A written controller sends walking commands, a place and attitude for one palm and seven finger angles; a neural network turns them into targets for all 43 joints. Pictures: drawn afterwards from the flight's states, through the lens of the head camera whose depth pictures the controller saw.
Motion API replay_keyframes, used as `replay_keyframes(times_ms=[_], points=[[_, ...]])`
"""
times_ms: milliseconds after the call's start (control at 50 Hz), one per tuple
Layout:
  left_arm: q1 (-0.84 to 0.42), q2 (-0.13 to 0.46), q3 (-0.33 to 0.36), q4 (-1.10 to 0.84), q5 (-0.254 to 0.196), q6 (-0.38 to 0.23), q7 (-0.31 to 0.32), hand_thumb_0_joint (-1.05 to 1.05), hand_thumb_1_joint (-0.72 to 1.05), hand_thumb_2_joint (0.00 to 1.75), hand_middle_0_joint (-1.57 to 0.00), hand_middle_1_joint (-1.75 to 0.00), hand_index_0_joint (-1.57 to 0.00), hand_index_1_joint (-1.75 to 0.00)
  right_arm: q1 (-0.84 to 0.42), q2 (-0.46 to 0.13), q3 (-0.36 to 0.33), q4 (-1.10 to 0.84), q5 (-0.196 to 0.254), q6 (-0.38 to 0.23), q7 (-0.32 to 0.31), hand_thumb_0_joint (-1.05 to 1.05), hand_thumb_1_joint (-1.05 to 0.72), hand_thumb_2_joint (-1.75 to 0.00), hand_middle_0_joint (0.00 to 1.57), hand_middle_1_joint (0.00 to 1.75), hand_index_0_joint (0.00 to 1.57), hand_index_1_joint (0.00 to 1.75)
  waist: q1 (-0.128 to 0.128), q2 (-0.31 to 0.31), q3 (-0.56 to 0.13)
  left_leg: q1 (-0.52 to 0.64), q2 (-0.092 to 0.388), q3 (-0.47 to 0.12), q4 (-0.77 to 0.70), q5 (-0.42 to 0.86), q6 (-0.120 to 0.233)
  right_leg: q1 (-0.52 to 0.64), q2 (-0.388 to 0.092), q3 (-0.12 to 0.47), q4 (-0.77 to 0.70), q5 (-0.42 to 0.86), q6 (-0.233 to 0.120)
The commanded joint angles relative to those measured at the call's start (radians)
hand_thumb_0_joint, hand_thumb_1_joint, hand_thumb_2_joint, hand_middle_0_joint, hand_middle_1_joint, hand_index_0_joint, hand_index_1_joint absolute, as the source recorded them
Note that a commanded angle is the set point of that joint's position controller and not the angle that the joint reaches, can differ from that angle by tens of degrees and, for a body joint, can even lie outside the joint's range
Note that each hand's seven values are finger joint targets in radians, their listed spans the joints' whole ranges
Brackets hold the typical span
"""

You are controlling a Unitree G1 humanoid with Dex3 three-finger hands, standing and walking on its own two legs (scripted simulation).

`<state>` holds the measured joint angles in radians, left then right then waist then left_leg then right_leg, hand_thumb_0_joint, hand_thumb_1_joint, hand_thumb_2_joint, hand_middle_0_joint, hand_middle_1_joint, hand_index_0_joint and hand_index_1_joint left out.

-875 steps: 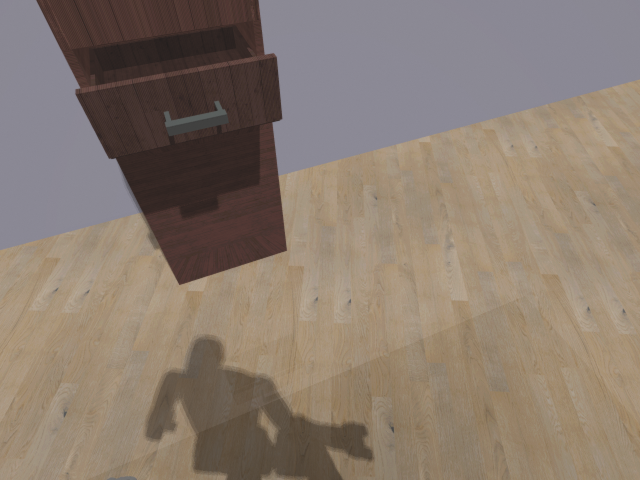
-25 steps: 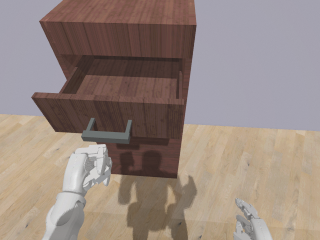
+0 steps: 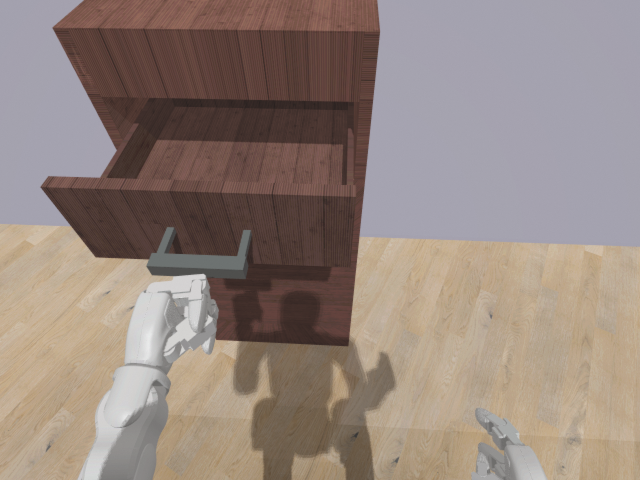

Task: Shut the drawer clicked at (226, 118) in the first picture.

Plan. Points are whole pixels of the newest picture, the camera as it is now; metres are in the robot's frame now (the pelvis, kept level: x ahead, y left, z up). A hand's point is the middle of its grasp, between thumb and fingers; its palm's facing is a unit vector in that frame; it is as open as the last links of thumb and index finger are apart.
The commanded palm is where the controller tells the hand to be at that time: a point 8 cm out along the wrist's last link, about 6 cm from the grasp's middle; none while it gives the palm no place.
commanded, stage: bring the fist close to the handle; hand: left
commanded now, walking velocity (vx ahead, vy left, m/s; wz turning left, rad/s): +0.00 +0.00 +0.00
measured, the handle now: (203, 251) +0.38 +0.17 +0.07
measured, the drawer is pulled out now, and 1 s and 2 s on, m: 0.20 0.14 0.00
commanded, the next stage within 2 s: push the drawer shut in 0.04 s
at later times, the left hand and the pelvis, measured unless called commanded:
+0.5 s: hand (215, 306) +0.31 +0.14 +0.06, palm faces -0.03 -1.00 -0.04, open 3.0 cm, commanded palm +0.31 +0.19 +0.07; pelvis -0.01 +0.00 +0.00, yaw +1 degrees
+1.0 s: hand (226, 267) +0.36 +0.14 +0.07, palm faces -0.04 -1.00 -0.05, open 3.1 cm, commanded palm +0.37 +0.19 +0.07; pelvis -0.03 +0.00 +0.00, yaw +1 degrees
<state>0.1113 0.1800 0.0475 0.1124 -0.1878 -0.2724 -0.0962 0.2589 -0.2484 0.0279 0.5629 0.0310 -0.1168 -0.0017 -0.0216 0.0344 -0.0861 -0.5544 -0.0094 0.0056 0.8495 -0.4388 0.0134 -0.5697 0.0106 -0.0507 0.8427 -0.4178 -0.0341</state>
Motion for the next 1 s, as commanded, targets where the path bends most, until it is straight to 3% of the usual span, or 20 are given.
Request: replay_keyframes(times_ms=[0, 20, 80, 120, 180, 240, 320, 380, 440, 480, 560, 580, 660, 680, 720, 780, 860, 880, 900, 980], points=[[-0.203, 0.076, 0.027, -0.228, -0.014, -0.092, -0.011, 0.0, 0.9, 0.9, -1.4, -1.6, -1.4, -1.6, -0.065, -0.114, -0.049, -0.15, 0.002, -0.058, -0.015, 0.0, -0.9, -0.9, 0.2, 0.3, 0.2, 0.3, -0.018, -0.046, -0.219, 0.072, 0.003, -0.016, -0.108, 0.245, 0.011, 0.137, -0.008, 0.035, -0.125, 0.267, 0.019], [-0.224, 0.068, 0.013, -0.234, -0.014, -0.092, -0.014, 0.0, 0.9, 0.9, -1.4, -1.6, -1.4, -1.6, -0.065, -0.113, -0.049, -0.149, 0.003, -0.059, -0.015, 0.0, -0.9, -0.9, 0.2, 0.3, 0.2, 0.3, -0.022, -0.02, -0.214, 0.076, 0.002, -0.016, -0.107, 0.246, 0.009, 0.129, -0.009, 0.036, -0.124, 0.272, 0.019], [-0.186, 0.1, 0.046, -0.193, -0.011, -0.08, -0.01, 0.0, 0.9, 0.9, -1.4, -1.6, -1.4, -1.6, -0.062, -0.121, -0.051, -0.148, 0.001, -0.055, -0.015, 0.0, -0.9, -0.9, 0.2, 0.3, 0.2, 0.3, -0.011, -0.07, -0.205, 0.054, 0.001, -0.016, -0.109, 0.237, 0.012, 0.141, -0.011, 0.041, -0.131, 0.264, 0.021], [-0.186, 0.104, 0.06, -0.185, -0.013, -0.072, -0.011, 0.0, 0.9, 0.9, -1.4, -1.6, -1.4, -1.6, -0.067, -0.117, -0.049, -0.154, 0.002, -0.047, -0.015, 0.0, -0.9, -0.9, 0.2, 0.3, 0.2, 0.3, -0.005, -0.061, -0.209, 0.048, -0.004, -0.007, -0.112, 0.231, 0.011, 0.156, -0.014, 0.047, -0.135, 0.266, 0.023], [-0.302, 0.157, 0.1, -0.149, -0.011, -0.071, -0.002, 0.0, 0.9, 0.9, -1.4, -1.6, -1.4, -1.6, -0.071, -0.122, -0.045, -0.137, 0.003, -0.037, -0.022, 0.0, -0.9, -0.9, 0.2, 0.3, 0.2, 0.3, -0.021, -0.085, -0.174, 0.017, -0.003, -0.009, -0.108, 0.196, 0.014, 0.145, -0.016, 0.064, -0.151, 0.218, 0.026], [-0.373, 0.123, 0.076, -0.134, -0.014, -0.082, -0.006, 0.0, 0.9, 0.9, -1.4, -1.6, -1.4, -1.6, -0.072, -0.115, -0.044, -0.132, 0.006, -0.038, -0.022, 0.0, -0.9, -0.9, 0.2, 0.3, 0.2, 0.3, -0.02, -0.014, -0.205, 0.056, -0.003, -0.01, -0.112, 0.209, 0.009, 0.133, -0.012, 0.053, -0.138, 0.231, 0.019], [-0.393, 0.112, 0.064, -0.101, -0.015, -0.089, -0.011, 0.0, 0.9, 0.9, -1.4, -1.6, -1.4, -1.6, -0.048, -0.119, -0.05, -0.121, 0.004, -0.04, -0.019, 0.0, -0.9, -0.9, 0.2, 0.3, 0.2, 0.3, -0.025, -0.033, -0.26, 0.083, 0.002, -0.018, -0.104, 0.279, 0.007, 0.148, -0.009, 0.04, -0.116, 0.316, 0.018], [-0.541, 0.107, 0.033, -0.069, -0.006, -0.093, -0.004, 0.0, 0.9, 0.9, -1.4, -1.6, -1.4, -1.6, -0.044, -0.127, -0.047, -0.097, 0.005, -0.037, -0.025, 0.0, -0.9, -0.9, 0.2, 0.3, 0.2, 0.3, -0.063, -0.06, -0.214, 0.071, 0.005, -0.028, -0.099, 0.228, 0.012, 0.087, -0.007, 0.038, -0.124, 0.252, 0.023], [-0.607, 0.097, 0.022, -0.044, -0.003, -0.098, 0.001, 0.0, 0.9, 0.9, -1.4, -1.6, -1.4, -1.6, -0.044, -0.126, -0.049, -0.087, 0.007, -0.036, -0.028, 0.0, -0.9, -0.9, 0.2, 0.3, 0.2, 0.3, -0.063, -0.031, -0.238, 0.088, 0.002, -0.031, -0.104, 0.196, 0.01, 0.075, -0.01, 0.041, -0.13, 0.213, 0.021], [-0.639, 0.137, 0.05, -0.015, -0.002, -0.101, 0.006, 0.0, 0.9, 0.9, -1.4, -1.6, -1.4, -1.6, -0.04, -0.134, -0.049, -0.074, 0.006, -0.033, -0.033, 0.0, -0.9, -0.9, 0.2, 0.3, 0.2, 0.3, -0.066, -0.071, -0.247, 0.068, 0.003, -0.032, -0.103, 0.179, 0.015, 0.089, -0.011, 0.05, -0.137, 0.19, 0.025], [-0.744, 0.11, 0.022, 0.028, -0.006, -0.11, 0.005, 0.0, 0.9, 0.9, -1.4, -1.6, -1.4, -1.6, -0.046, -0.129, -0.044, -0.064, 0.012, -0.031, -0.037, 0.0, -0.9, -0.9, 0.2, 0.3, 0.2, 0.3, -0.071, -0.015, -0.245, 0.089, 0.0, -0.037, -0.117, 0.142, 0.011, 0.061, -0.008, 0.044, -0.143, 0.143, 0.017], [-0.758, 0.119, 0.023, 0.052, -0.001, -0.111, 0.009, 0.0, 0.9, 0.9, -1.4, -1.6, -1.4, -1.6, -0.038, -0.133, -0.043, -0.056, 0.011, -0.028, -0.039, 0.0, -0.9, -0.9, 0.2, 0.3, 0.2, 0.3, -0.079, -0.044, -0.239, 0.082, 0.004, -0.04, -0.118, 0.137, 0.015, 0.059, -0.008, 0.043, -0.147, 0.133, 0.02], [-0.852, 0.106, 0.014, 0.108, -0.004, -0.121, 0.011, 0.0, 0.9, 0.9, -1.4, -1.6, -1.4, -1.6, -0.033, -0.13, -0.042, -0.047, 0.014, -0.025, -0.039, 0.0, -0.9, -0.9, 0.2, 0.3, 0.2, 0.3, -0.081, -0.004, -0.256, 0.099, 0.001, -0.042, -0.125, 0.116, 0.01, 0.043, -0.006, 0.043, -0.148, 0.116, 0.016], [-0.873, 0.111, 0.014, 0.143, 0.0, -0.121, 0.014, 0.0, 0.9, 0.9, -1.4, -1.6, -1.4, -1.6, -0.026, -0.135, -0.04, -0.043, 0.014, -0.022, -0.039, 0.0, -0.9, -0.9, 0.2, 0.3, 0.2, 0.3, -0.087, -0.029, -0.236, 0.085, 0.003, -0.048, -0.13, 0.102, 0.013, 0.034, -0.004, 0.038, -0.147, 0.102, 0.017], [-0.918, 0.102, 0.012, 0.164, -0.001, -0.132, 0.018, 0.0, 0.9, 0.9, -1.4, -1.6, -1.4, -1.6, -0.023, -0.133, -0.041, -0.041, 0.013, -0.022, -0.037, 0.0, -0.9, -0.9, 0.2, 0.3, 0.2, 0.3, -0.086, -0.019, -0.251, 0.088, 0.0, -0.044, -0.131, 0.091, 0.012, 0.035, -0.003, 0.041, -0.149, 0.095, 0.017], [-0.951, 0.138, 0.048, 0.227, 0.0, -0.143, 0.023, 0.0, 0.9, 0.9, -1.4, -1.6, -1.4, -1.6, -0.011, -0.14, -0.041, -0.036, 0.011, -0.016, -0.035, 0.0, -0.9, -0.9, 0.2, 0.3, 0.2, 0.3, -0.08, -0.044, -0.26, 0.067, -0.001, -0.046, -0.135, 0.081, 0.014, 0.048, -0.001, 0.044, -0.15, 0.083, 0.017], [-1.044, 0.144, 0.058, 0.298, -0.002, -0.162, 0.019, 0.0, 0.9, 0.9, -1.4, -1.6, -1.4, -1.6, -0.003, -0.138, -0.04, -0.027, 0.012, -0.008, -0.034, 0.0, -0.9, -0.9, 0.2, 0.3, 0.2, 0.3, -0.088, -0.025, -0.254, 0.052, -0.005, -0.039, -0.134, 0.053, 0.012, 0.04, -0.003, 0.052, -0.156, 0.06, 0.016], [-1.051, 0.175, 0.081, 0.331, 0.003, -0.166, 0.022, 0.0, 0.9, 0.9, -1.4, -1.6, -1.4, -1.6, 0.004, -0.143, -0.042, -0.023, 0.013, -0.005, -0.035, 0.0, -0.9, -0.9, 0.2, 0.3, 0.2, 0.3, -0.09, -0.041, -0.246, 0.044, -0.002, -0.042, -0.133, 0.047, 0.015, 0.032, 0.0, 0.051, -0.153, 0.054, 0.016], [-1.068, 0.154, 0.064, 0.361, 0.005, -0.168, 0.02, 0.0, 0.9, 0.9, -1.4, -1.6, -1.4, -1.6, 0.007, -0.14, -0.04, -0.021, 0.012, -0.002, -0.033, 0.0, -0.9, -0.9, 0.2, 0.3, 0.2, 0.3, -0.095, -0.024, -0.241, 0.045, -0.004, -0.039, -0.134, 0.04, 0.014, 0.019, 0.0, 0.051, -0.155, 0.049, 0.016], [-1.168, 0.189, 0.091, 0.444, 0.008, -0.182, 0.021, 0.0, 0.9, 0.9, -1.4, -1.6, -1.4, -1.6, 0.035, -0.149, -0.041, -0.007, 0.011, 0.006, -0.034, 0.0, -0.9, -0.9, 0.2, 0.3, 0.2, 0.3, -0.108, -0.056, -0.251, 0.018, -0.003, -0.044, -0.13, 0.024, 0.017, 0.014, 0.003, 0.053, -0.148, 0.04, 0.018]])
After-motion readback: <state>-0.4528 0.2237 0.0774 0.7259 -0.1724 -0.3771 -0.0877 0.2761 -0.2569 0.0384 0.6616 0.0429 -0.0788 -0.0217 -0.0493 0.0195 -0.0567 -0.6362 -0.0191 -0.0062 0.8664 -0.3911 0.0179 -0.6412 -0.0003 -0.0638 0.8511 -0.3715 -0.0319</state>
